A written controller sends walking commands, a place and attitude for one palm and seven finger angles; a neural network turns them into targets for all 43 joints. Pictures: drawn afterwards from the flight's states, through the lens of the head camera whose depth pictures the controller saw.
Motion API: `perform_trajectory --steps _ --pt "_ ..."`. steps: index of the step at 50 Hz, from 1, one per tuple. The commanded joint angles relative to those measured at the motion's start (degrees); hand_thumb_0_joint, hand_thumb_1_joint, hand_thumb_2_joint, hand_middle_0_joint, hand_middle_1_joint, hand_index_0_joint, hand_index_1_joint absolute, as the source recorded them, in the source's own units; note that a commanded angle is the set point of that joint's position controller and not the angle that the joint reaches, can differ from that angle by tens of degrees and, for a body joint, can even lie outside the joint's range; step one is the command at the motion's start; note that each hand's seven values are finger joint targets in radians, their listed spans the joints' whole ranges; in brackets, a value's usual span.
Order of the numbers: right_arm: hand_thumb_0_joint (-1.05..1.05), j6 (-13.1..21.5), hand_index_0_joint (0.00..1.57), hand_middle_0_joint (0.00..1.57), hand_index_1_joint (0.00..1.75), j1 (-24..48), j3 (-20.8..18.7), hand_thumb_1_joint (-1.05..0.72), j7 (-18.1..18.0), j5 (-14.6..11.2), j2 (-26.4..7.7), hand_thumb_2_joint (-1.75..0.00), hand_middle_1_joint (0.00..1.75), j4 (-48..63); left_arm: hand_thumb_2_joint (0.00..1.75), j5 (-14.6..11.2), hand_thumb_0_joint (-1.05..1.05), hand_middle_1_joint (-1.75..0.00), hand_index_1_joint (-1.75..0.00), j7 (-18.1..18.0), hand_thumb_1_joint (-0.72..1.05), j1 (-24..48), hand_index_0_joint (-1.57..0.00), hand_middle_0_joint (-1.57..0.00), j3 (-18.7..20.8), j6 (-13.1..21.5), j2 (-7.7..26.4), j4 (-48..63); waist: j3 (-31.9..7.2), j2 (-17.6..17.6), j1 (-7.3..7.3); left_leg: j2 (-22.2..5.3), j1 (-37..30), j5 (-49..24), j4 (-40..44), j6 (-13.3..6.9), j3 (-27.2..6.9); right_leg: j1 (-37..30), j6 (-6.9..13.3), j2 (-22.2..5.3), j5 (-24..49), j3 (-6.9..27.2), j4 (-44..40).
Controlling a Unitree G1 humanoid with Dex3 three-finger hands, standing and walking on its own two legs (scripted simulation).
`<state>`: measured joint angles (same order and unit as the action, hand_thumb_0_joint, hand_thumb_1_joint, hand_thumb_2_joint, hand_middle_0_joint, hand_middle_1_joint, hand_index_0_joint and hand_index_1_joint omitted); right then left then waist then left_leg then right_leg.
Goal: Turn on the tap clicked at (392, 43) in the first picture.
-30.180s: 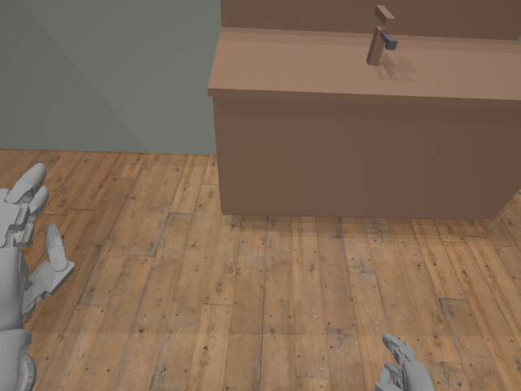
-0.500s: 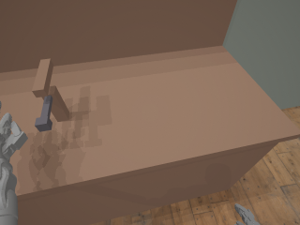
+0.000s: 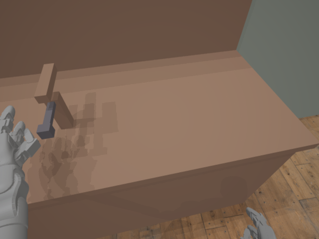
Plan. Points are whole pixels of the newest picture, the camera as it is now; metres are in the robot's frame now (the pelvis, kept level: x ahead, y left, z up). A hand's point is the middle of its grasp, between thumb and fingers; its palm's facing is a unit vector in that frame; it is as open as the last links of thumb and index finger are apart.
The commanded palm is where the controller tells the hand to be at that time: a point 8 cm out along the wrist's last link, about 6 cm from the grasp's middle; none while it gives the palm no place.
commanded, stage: push the lever round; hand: left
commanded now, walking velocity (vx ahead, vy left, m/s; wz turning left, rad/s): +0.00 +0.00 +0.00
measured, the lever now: (46, 131) +0.32 +0.32 +0.10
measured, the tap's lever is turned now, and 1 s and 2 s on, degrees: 0 28 43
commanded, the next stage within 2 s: none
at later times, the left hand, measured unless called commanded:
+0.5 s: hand (46, 140) +0.30 +0.30 +0.10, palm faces +0.59 -0.81 -0.06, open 7.8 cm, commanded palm +0.26 +0.33 +0.10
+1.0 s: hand (67, 131) +0.33 +0.26 +0.10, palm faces +0.65 -0.76 -0.05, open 7.8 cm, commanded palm +0.28 +0.29 +0.10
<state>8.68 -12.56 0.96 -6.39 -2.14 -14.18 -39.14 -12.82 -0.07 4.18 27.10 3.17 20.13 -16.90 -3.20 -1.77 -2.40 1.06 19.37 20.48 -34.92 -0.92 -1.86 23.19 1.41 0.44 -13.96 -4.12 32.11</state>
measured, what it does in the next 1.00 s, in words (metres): stands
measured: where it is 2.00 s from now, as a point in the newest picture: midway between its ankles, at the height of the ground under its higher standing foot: outside the picture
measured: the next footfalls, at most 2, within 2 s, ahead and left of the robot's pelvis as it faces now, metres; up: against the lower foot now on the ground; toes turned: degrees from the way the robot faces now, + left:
none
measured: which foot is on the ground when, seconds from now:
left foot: down 0.00-1.00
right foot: down 0.00-1.00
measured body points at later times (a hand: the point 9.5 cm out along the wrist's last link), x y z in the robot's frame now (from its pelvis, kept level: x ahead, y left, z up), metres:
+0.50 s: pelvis -0.01 -0.02 +0.00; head +0.01 -0.03 +0.45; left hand +0.26 +0.34 +0.10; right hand +0.15 -0.26 -0.11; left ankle -0.03 +0.11 -0.73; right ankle +0.02 -0.11 -0.73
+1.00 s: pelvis -0.01 -0.01 +0.00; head +0.02 -0.02 +0.45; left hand +0.29 +0.30 +0.10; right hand +0.16 -0.25 -0.11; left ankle -0.03 +0.11 -0.73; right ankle +0.02 -0.11 -0.73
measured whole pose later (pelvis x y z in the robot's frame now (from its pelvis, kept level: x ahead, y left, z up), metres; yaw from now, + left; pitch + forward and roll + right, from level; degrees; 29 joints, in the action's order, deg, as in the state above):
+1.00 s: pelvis -0.01 -0.01 +0.00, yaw +1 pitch +5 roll +0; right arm 5.2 -10.2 0.6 -5.5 -0.6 -13.8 -40.6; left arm -7.0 -20.5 10.9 18.6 3.9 10.9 -16.5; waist -2.7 -2.4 -1.8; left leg 0.9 19.7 19.8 -34.6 -0.2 -2.5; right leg 23.7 2.2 0.6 -13.9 -4.7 32.5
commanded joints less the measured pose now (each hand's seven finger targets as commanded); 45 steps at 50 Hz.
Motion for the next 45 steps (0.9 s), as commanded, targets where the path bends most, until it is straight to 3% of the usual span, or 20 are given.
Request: perform_trajectory --steps 1,3,4,6,7,10,11,14,20,21,24,28,30,31,33,35,36,39,41,45 --pt "0.0 2.96 0.2 0.2 0.3 3.63 -3.11 -0.9 -0.77 -0.12 -7.72 -0.9 0.3 6.71 0.9 0.27 0.0 -0.15 -0.15 -1.63 0.9 13.46 -0.15 -0.15 4.76 6.2 15.69 15.26 -11.82 -3.85 -0.01 -0.79 -0.62 -20.85 4.45 1.64 -0.91 -10.47 0.4 -0.27 13.17 1.38 -1.81" --pt "0.0 2.86 0.2 0.2 0.3 3.28 -3.11 -0.9 -0.85 -0.01 -8.1 -0.9 0.3 6.06 0.9 0.04 0.0 -0.15 -0.15 -1.45 0.9 15.82 -0.15 -0.15 3.25 6.74 14.57 13.29 -11.24 -1.66 1.32 -0.67 0.17 -17.66 4.53 1.14 -0.81 -9.5 0.2 -0.25 11.44 1.61 -2.31" --pt "0.0 2.82 0.2 0.2 0.3 3.25 -3.26 -0.9 -1.01 -0.09 -8.37 -0.9 0.3 5.87 0.9 -0.23 0.0 -0.15 -0.15 -1.17 0.9 15.57 -0.15 -0.15 3.68 6.79 15.01 12.27 -11.65 -0.32 1.21 -0.56 0.83 -16.51 4.55 0.84 -0.83 -9.89 0.15 -0.28 10.86 1.79 -2.43" --pt "0.0 2.78 0.2 0.2 0.3 3.97 -3.11 -0.9 -1.29 -0.49 -8.17 -0.9 0.3 5.77 0.9 -0.07 0.0 -0.15 -0.15 -0.82 0.9 15.85 -0.15 -0.15 3.87 6.85 15.6 12.45 -11.28 -2.63 0.78 -0.39 1.04 -15.16 4.81 0.58 -0.71 -10.47 0.28 -0.58 9.76 2.19 -2.75" --pt "0.0 2.82 0.2 0.2 0.3 3.93 -3.01 -0.9 -1.36 -0.47 -8.23 -0.9 0.3 5.93 0.9 0.13 0.0 -0.15 -0.15 -0.56 0.9 17.81 -0.15 -0.15 2.09 6.64 14.58 12.55 -11.97 -3.31 1.41 -0.23 0.74 -13.95 5.03 0.48 -0.5 -10.01 0.16 -0.68 8.73 2.31 -2.84" --pt "0.0 3.03 0.2 0.2 0.3 4.17 -2.92 -0.9 -1.6 -0.42 -8.28 -0.9 0.3 5.89 0.9 0.04 0.0 -0.15 -0.15 -0.57 0.9 18.2 -0.15 -0.15 2.08 5.79 15.22 11.43 -12.09 -3.62 0.99 -0.16 1.29 -12.23 5.29 0.19 -0.65 -10.41 0.16 -0.84 7.25 2.65 -3.42" --pt "0.0 2.9 0.2 0.2 0.3 4.39 -2.79 -0.9 -1.67 -0.54 -8.22 -0.9 0.3 5.71 0.9 0.49 0.0 -0.15 -0.15 -1.12 0.9 18.49 -0.15 -0.15 3.32 5.95 16.74 11.53 -11.76 -3.13 0.89 -0.25 1.39 -12.42 5.38 0.14 -0.9 -10.8 0.22 -0.77 7.08 2.47 -3.36" --pt "0.0 2.97 0.2 0.2 0.3 4.63 -2.79 -0.9 -1.44 -0.43 -8.06 -0.9 0.3 6.01 0.9 0.11 0.0 -0.15 -0.15 -2.29 0.9 19.06 -0.15 -0.15 1.56 5.79 14.03 10.61 -11.41 -1.04 1.05 -0.16 2.22 -10.91 5.3 -0.22 -0.78 -10.49 -0.17 -0.88 6.26 2.79 -3.8" --pt "0.0 2.52 0.2 0.2 0.3 4.78 -2.69 -0.9 -1.16 -0.16 -8.26 -0.9 0.3 5.61 0.9 0.97 0.0 -0.15 -0.15 -5.61 0.9 21.9 -0.15 -0.15 0.98 6.03 13.42 8.85 -10.96 0.78 1.63 -0.01 3.88 -8.81 4.95 -0.53 -0.82 -10.25 -0.46 -1.24 4.42 3.41 -4.15" --pt "0.0 2.28 0.2 0.2 0.3 5.25 -2.6 -0.9 -1.19 -0.25 -7.94 -0.9 0.3 5.37 0.9 1.87 0.0 -0.15 -0.15 -6.33 0.9 22.51 -0.15 -0.15 1.4 6.26 14.1 9.36 -10.8 -1.9 1.43 -0.07 3.36 -8.58 5.01 -0.47 -0.7 -9.96 -0.29 -1.26 3.79 3.35 -4.01" --pt "0.0 2.31 0.2 0.2 0.3 5.31 -2.55 -0.9 -1.03 0.08 -7.8 -0.9 0.3 5.81 0.9 2.65 0.0 -0.15 -0.15 -7.55 0.9 25.22 -0.15 -0.15 -1.64 6.53 11.9 11.1 -12.55 -3.26 1.82 0.06 2.32 -8.56 5.1 -0.34 -0.76 -9.73 -0.15 -1.21 3.78 3.31 -3.9" --pt "0.0 1.77 0.2 0.2 0.3 5.58 -2.44 -0.9 -1.23 0.12 -7.95 -0.9 0.3 5.48 0.9 2.66 0.0 -0.15 -0.15 -9.28 0.9 25.61 -0.15 -0.15 -2.15 6.17 10.78 8.72 -11.5 0.79 2.4 0.01 3.62 -7.33 4.86 -0.67 -0.84 -9.68 -0.51 -1.31 2.85 3.5 -4.41" --pt "0.0 1.68 0.2 0.2 0.3 6.0 -2.38 -0.9 -1.33 0.1 -7.91 -0.9 0.3 5.45 0.9 2.6 0.0 -0.15 -0.15 -10.02 0.9 27.45 -0.15 -0.15 -2.9 6.2 10.31 9.27 -11.67 0.39 2.46 0.06 3.61 -6.8 4.9 -0.61 -0.88 -9.66 -0.51 -1.46 2.28 3.63 -4.59" --pt "0.0 1.52 0.2 0.2 0.3 6.41 -2.38 -0.9 -1.37 0.12 -7.66 -0.9 0.3 5.25 0.9 3.17 0.0 -0.15 -0.15 -10.86 0.9 27.1 -0.15 -0.15 -2.0 6.28 10.81 9.45 -11.43 -0.87 2.11 0.06 3.25 -7.03 4.86 -0.63 -0.92 -9.59 -0.42 -1.43 2.2 3.6 -4.51" --pt "0.0 1.55 0.2 0.2 0.3 6.33 -2.38 -0.9 -1.06 0.33 -7.47 -0.9 0.3 5.81 0.9 3.78 0.0 -0.15 -0.15 -11.9 0.9 27.62 -0.15 -0.15 -4.79 6.47 8.1 10.95 -13.08 -1.64 2.09 0.13 2.03 -8.6 5.05 -0.31 -1.04 -9.75 -0.22 -1.29 3.91 3.09 -3.93" --pt "0.0 1.39 0.2 0.2 0.3 6.29 -2.39 -0.9 -0.95 0.66 -7.49 -0.9 0.3 5.59 0.9 4.3 0.0 -0.15 -0.15 -13.25 0.9 28.14 -0.15 -0.15 -5.23 6.41 7.72 11.39 -14.01 -1.78 2.3 0.14 1.47 -9.84 4.79 -0.15 -1.0 -9.86 -0.23 -1.26 5.36 2.9 -3.61" --pt "0.0 1.17 0.2 0.2 0.3 6.38 -2.48 -0.9 -0.98 0.66 -7.36 -0.9 0.3 5.35 0.9 4.7 0.0 -0.15 -0.15 -14.21 0.9 26.71 -0.15 -0.15 -3.36 6.35 8.83 10.9 -13.75 -1.72 1.63 0.06 1.6 -10.11 4.81 -0.14 -1.13 -10.2 -0.15 -1.19 5.29 2.81 -3.57" --pt "0.0 0.78 0.2 0.2 0.3 6.25 -2.69 -0.9 -0.52 1.04 -7.3 -0.9 0.3 5.7 0.9 4.74 0.0 -0.15 -0.15 -15.69 0.9 24.83 -0.15 -0.15 -4.31 5.99 6.69 11.07 -15.17 0.31 1.35 0.07 1.73 -12.81 4.59 0.12 -0.8 -11.87 -0.23 -1.33 8.97 2.68 -3.16" --pt "0.0 0.11 0.2 0.2 0.3 6.64 -2.65 -0.9 -0.5 0.98 -7.21 -0.9 0.3 5.72 0.9 5.39 0.0 -0.15 -0.15 -16.88 0.9 23.71 -0.15 -0.15 -2.54 5.51 8.19 11.28 -14.87 -0.56 0.57 0.04 2.0 -14.0 4.65 0.25 -0.72 -12.74 -0.06 -1.39 10.02 2.7 -2.8" --pt "0.0 -0.28 0.2 0.2 0.3 7.15 -2.76 -0.9 0.05 1.22 -6.7 -0.9 0.3 6.31 0.9 6.32 0.0 -0.15 -0.15 -19.16 0.9 24.06 -0.15 -0.15 -6.89 4.92 3.16 13.59 -14.28 -0.66 1.07 -0.31 0.8 -15.83 4.94 0.91 -0.55 -11.81 0.04 -1.26 11.1 2.05 -2.75"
